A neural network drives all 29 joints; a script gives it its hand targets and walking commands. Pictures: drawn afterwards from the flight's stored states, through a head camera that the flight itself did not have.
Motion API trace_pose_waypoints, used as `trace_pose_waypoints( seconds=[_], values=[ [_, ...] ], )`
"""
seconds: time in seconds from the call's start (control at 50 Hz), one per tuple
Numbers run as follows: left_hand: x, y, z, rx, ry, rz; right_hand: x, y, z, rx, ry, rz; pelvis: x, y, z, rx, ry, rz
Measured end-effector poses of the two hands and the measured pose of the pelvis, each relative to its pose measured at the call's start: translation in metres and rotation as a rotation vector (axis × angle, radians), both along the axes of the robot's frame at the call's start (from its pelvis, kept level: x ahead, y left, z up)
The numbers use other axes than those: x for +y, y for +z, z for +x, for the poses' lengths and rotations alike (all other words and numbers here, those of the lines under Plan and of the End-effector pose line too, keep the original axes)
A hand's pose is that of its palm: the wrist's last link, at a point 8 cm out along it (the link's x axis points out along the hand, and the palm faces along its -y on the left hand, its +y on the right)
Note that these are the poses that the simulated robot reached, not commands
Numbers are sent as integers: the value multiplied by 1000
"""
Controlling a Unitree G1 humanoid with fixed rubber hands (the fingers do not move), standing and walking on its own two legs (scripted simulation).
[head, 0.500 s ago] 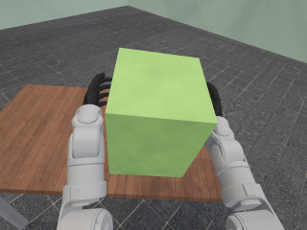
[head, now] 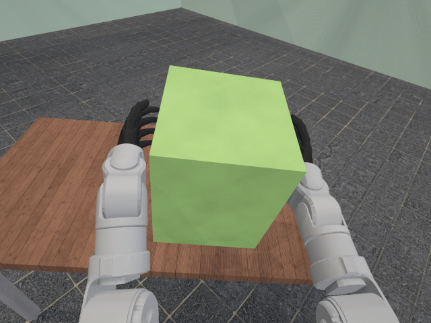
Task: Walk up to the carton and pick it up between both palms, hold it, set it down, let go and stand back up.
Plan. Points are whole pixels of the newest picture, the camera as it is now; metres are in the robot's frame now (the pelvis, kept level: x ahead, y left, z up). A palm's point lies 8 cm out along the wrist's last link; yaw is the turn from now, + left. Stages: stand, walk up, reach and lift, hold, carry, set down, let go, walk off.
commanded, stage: hold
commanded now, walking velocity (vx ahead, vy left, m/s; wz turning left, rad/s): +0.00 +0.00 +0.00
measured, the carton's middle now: (215, 163) +0.38 +0.00 +0.13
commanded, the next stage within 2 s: none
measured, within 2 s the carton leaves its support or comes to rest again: neither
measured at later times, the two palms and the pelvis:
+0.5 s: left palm (130, 146) +0.36 +0.15 +0.19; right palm (298, 160) +0.36 -0.15 +0.16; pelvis +0.00 +0.00 +0.00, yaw +0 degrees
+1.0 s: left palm (132, 146) +0.37 +0.14 +0.18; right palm (298, 160) +0.36 -0.15 +0.16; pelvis +0.00 +0.00 +0.00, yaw +0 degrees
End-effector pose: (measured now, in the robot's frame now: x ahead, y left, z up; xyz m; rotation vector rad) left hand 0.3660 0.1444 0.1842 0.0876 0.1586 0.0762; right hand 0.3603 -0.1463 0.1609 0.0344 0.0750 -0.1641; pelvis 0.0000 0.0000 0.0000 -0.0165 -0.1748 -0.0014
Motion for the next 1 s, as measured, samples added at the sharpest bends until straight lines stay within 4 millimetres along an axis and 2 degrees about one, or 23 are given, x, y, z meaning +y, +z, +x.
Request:
trace_pose_waypoints(
  seconds=[0.62,1.0],
  values=[
    [1,0,-4,-2,5,-7,1,1,-3,-3,3,1,0,0,-1,-8,-1,-1],
    [-1,-2,1,4,-1,0,-1,-2,0,2,-2,3,0,0,0,-1,-2,0]
  ],
)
